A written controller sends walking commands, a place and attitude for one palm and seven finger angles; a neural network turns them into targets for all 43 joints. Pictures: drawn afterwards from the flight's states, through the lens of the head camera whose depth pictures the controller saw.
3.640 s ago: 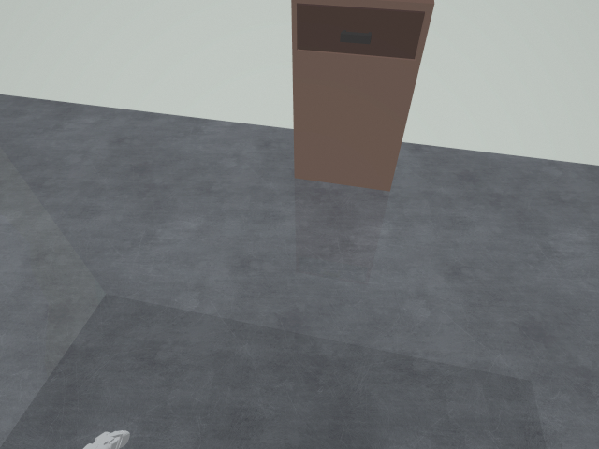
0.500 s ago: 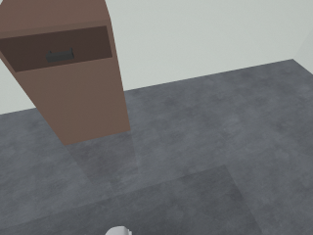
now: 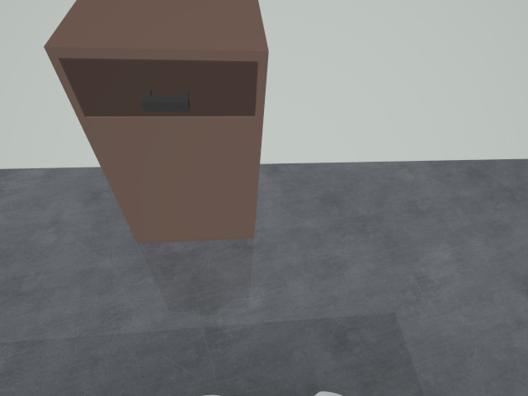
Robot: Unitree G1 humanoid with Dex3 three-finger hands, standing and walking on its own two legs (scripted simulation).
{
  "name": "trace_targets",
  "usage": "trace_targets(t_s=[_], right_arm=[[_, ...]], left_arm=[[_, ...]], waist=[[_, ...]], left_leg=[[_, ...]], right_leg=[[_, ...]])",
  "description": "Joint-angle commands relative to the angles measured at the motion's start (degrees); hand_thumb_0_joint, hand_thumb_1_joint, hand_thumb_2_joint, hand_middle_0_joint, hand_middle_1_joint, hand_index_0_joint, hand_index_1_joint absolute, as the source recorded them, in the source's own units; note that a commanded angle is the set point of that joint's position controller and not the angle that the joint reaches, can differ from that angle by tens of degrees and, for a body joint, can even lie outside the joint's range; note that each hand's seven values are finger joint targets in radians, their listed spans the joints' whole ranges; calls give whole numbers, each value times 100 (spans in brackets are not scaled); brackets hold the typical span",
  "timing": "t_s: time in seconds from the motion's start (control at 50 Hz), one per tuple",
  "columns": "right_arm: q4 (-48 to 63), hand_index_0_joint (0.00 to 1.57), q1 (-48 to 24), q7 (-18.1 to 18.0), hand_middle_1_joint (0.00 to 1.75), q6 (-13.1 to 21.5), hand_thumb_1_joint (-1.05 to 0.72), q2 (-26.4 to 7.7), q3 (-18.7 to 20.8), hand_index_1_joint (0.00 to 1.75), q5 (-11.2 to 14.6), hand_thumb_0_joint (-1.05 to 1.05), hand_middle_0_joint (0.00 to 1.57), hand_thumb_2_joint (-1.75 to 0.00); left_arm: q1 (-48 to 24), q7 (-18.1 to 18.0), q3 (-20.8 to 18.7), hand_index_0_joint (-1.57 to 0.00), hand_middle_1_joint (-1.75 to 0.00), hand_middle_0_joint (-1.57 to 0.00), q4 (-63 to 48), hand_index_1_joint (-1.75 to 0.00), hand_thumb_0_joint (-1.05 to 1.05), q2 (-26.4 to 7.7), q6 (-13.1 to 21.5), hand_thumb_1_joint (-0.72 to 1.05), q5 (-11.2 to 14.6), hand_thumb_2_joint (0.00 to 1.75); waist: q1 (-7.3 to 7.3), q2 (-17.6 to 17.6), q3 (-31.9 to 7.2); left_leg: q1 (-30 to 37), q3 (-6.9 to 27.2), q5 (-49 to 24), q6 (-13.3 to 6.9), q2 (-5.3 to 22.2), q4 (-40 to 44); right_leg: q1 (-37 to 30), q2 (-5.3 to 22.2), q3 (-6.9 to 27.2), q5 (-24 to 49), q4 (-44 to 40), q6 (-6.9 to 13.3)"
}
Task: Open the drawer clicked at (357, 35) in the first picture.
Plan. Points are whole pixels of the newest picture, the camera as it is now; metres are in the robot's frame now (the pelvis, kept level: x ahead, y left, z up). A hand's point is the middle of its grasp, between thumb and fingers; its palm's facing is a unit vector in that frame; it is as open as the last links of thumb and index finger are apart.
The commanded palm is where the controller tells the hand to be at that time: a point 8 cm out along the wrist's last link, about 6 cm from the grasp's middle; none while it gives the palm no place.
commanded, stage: turn to face it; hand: left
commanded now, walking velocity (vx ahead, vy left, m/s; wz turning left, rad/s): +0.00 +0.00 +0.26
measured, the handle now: (167, 98) +0.76 +0.30 -0.02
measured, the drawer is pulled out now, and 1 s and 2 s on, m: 0.00 0.00 0.00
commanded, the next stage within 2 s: take the last steps up to it in 0.12 s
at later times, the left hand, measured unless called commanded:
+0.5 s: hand out of the picture +0.00 +0.13 -0.15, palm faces +0.20 -0.96 -0.21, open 7.3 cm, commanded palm none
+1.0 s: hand (142, 379) +0.16 +0.22 -0.17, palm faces +0.16 -0.97 -0.19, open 7.4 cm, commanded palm none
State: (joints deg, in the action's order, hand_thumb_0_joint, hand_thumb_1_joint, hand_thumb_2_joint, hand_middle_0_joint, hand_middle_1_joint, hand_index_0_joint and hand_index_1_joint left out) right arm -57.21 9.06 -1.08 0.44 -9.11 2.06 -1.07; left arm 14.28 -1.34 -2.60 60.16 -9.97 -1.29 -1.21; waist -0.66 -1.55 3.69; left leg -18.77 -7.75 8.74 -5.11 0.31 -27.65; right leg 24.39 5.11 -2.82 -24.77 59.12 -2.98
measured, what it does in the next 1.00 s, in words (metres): walks ahead: right foot, then left foot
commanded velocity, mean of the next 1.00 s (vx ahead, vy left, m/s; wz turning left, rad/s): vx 0.23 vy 0.01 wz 0.06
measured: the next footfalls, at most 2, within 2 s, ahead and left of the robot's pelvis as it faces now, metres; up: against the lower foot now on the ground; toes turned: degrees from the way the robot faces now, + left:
right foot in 0.26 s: +0.06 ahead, -0.15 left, +0.00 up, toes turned -1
left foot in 0.70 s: +0.08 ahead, +0.13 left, +0.00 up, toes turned +18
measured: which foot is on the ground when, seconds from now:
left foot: down 0.00-0.26, up 0.28-0.68, down 0.70-1.00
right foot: up 0.00-0.24, down 0.26-0.70, up 0.72-1.00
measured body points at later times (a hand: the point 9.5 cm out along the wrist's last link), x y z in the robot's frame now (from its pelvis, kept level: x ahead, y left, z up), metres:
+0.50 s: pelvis +0.02 -0.05 +0.01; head +0.02 -0.06 +0.46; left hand -0.01 +0.18 -0.14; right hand +0.06 -0.28 -0.15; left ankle +0.00 +0.10 -0.67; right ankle +0.02 -0.15 -0.74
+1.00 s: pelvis +0.14 +0.02 +0.00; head +0.16 +0.03 +0.45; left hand +0.16 +0.27 -0.15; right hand +0.13 -0.20 -0.15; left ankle +0.04 +0.12 -0.74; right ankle +0.23 -0.09 -0.70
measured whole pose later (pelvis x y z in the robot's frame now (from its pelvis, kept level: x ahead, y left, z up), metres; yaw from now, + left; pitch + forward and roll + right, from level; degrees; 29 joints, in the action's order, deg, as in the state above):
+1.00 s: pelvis +0.14 +0.02 +0.00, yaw +7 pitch -1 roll +1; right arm -63.6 20.3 -1.0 2.8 -7.7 2.2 -1.7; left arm 11.7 0.9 -3.3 59.9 -10.8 0.3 -1.4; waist 0.5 -1.6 2.7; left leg -0.7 -9.9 18.0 0.1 1.2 -19.5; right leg 28.8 6.7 -5.7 -14.7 46.0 -0.7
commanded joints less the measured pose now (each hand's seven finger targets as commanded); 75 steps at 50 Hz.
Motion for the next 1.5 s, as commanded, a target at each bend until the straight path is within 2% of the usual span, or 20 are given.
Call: trace_targets(t_s=[0.0, 0.2, 0.24, 0.26, 0.36, 0.48, 0.62, 0.64, 0.68, 0.7, 0.84, 1.0, 1.04, 1.06, 1.08, 1.1, 1.16, 1.24, 1.4, 1.48], right_arm=[[217, 20, 421, -17, 30, 14, -90, -934, 228, 30, -4, 0, 20, -90], [230, 20, 251, 56, 30, -128, -90, -862, 288, 30, 21, 0, 20, -90], [433, 20, 244, 106, 30, -177, -90, -344, 189, 30, 52, 0, 20, -90], [469, 20, 123, 135, 30, -217, -90, -595, 256, 30, -10, 0, 20, -90], [83, 20, 598, 247, 30, -167, -90, -466, 287, 30, -68, 0, 20, -90], [254, 20, 85, 275, 30, -66, -90, -390, 233, 30, -56, 0, 20, -90], [18, 20, 616, 235, 30, 116, -90, -290, 133, 30, -13, 0, 20, -90], [-143, 20, 1021, 187, 30, 161, -90, -497, 169, 30, 4, 0, 20, -90], [-413, 20, 2199, 66, 30, 212, -90, -1418, 389, 30, -51, 0, 20, -90], [-448, 20, 2295, 28, 30, 170, -90, -1446, 380, 30, -56, 0, 20, -90], [-324, 20, 1302, -62, 30, 396, -90, -611, 148, 30, -14, 0, 20, -90], [-510, 20, 1342, -34, 30, 311, -90, -769, 216, 30, -71, 0, 20, -90], [-535, 20, 1290, -18, 30, 279, -90, -763, 205, 30, -43, 0, 20, -90], [-541, 20, 1297, 6, 30, 303, -90, -667, 187, 30, 3, 0, 20, -90], [-447, 20, 1558, 48, 30, 331, -90, -321, 125, 30, 67, 0, 20, -90], [-286, 20, 1428, 27, 30, 287, -90, -394, 112, 30, 92, 0, 20, -90], [-321, 20, 931, 47, 30, 188, -90, -315, 143, 30, 40, 0, 20, -90], [-479, 20, 1413, 75, 30, 13, -90, -99, 104, 30, -15, 0, 20, -90], [-466, 20, 1139, -22, 30, -5, -90, -159, -19, 30, 72, 0, 20, -90], [-175, 20, 651, -107, 30, -44, -90, -977, 119, 30, 13, 0, 20, -90]], left_arm=[[378, -36, -95, -20, -30, -20, -262, -30, 0, -233, -22, 90, -19, 90], [712, -98, -77, -20, -30, -20, -285, -30, 0, -386, 67, 90, -4, 90], [580, -110, -172, -20, -30, -20, -402, -30, 0, -1112, 161, 90, -64, 90], [408, -109, -175, -20, -30, -20, -541, -30, 0, -1196, 144, 90, -32, 90], [405, -35, -110, -20, -30, -20, -397, -30, 0, -715, 372, 90, -11, 90], [1134, 8, -133, -20, -30, -20, -61, -30, 0, -714, 473, 90, -73, 90], [1026, 58, -161, -20, -30, -20, 185, -30, 0, -779, 399, 90, -25, 90], [982, 76, -126, -20, -30, -20, 195, -30, 0, -639, 380, 90, -1, 90], [652, 135, -10, -20, -30, -20, -116, -30, 0, -125, 372, 90, 11, 90], [273, 117, -34, -20, -30, -20, -267, -30, 0, -240, 376, 90, -41, 90], [334, 244, -57, -20, -30, -20, -5, -30, 0, -80, 272, 90, -25, 90], [-374, 253, -93, -20, -30, -20, -371, -30, 0, -165, 274, 90, -14, 90], [327, 230, -153, -20, -30, -20, -159, -30, 0, -358, 334, 90, -31, 90], [965, 197, -222, -20, -30, -20, 44, -30, 0, -619, 407, 90, -65, 90], [1533, 126, -376, -20, -30, -20, 174, -30, 0, -1200, 481, 90, -101, 90], [1812, 108, -380, -20, -30, -20, 203, -30, 0, -1479, 464, 90, 30, 90], [450, 23, -246, -20, -30, -20, -134, -30, 0, -936, 428, 90, 50, 90], [-22, 8, -101, -20, -30, -20, -230, -30, 0, -559, 495, 90, -6, 90], [-53, -74, -48, -20, -30, -20, -124, -30, 0, -625, 223, 90, 61, 90], [415, -113, -3, -20, -30, -20, -157, -30, 0, -300, 32, 90, 81, 90]], waist=[[106, 615, -673], [-137, 409, -468], [-99, -1579, -208], [-163, -1129, -119], [68, -540, 176], [-252, -652, 190], [34, -659, -54], [197, -84, -227], [701, 2091, -541], [742, 1531, -231], [118, 715, 243], [123, 817, 363], [-249, 429, 25], [-548, -31, -349], [-672, -1440, -1021], [-650, -1635, -1249], [-233, -383, -277], [270, -397, -203], [212, -297, -450], [-49, 1133, -165]], left_leg=[[618, 1662, -137, -493, 1531, 1378], [-397, 1623, 884, 13, 970, 725], [-1189, 514, 1713, 641, -48, -1026], [-1007, 703, 1916, 609, 77, -1940], [-1460, 643, 799, 627, 333, -3160], [-1546, 435, 962, 671, 507, -2137], [804, -189, 643, 560, 156, 99], [1688, -71, 696, 547, 245, 381], [2839, 2664, 1506, -252, 2307, 1506], [2611, 2806, 1416, -503, 2549, 1644], [1532, 897, -942, -410, 1683, 1693], [1304, 504, -1170, -270, 1653, 1155], [1043, 252, -1574, -59, 1380, 180], [529, -6, -1397, 135, 1085, -895], [-636, -374, 573, 393, 396, -2637], [-1061, 154, 2604, 429, 98, -3988], [-1260, 783, 1537, 387, 682, -4529], [-525, 553, 1017, 564, 721, -3376], [881, 404, -568, 709, 420, 57], [429, 1467, -2763, -149, 1830, 773]], right_leg=[[9, 13, 50, 70, -443, -65], [-1789, -69, 40, 1130, -3631, 85], [-1543, 1793, 2138, -494, -5104, 826], [-914, 2074, 2234, -1078, -5384, 1113], [-1375, 1226, 858, 131, -5010, 733], [-2006, 1403, 838, 99, -5061, 976], [-1054, 972, 166, 298, -4262, 779], [-554, 738, -67, 273, -3696, 607], [1201, -143, -792, -744, -993, 182], [1600, -36, -317, -801, -188, 299], [1072, 326, -71, 788, -179, 183], [0, -1, -452, 1183, -2203, 315], [-1182, -288, -643, 1526, -2784, 408], [-2231, -37, -261, 1731, -2988, 538], [-3427, 1384, 1662, 2219, -3470, 1036], [-3432, 2083, 2707, 2792, -4149, 1506], [-1805, 1642, 1725, 1764, -4480, 1365], [-876, 1099, 338, 2350, -4665, 1135], [-1097, 648, -67, 3273, -3542, 849], [-1060, -200, -307, 317, -2504, 279]])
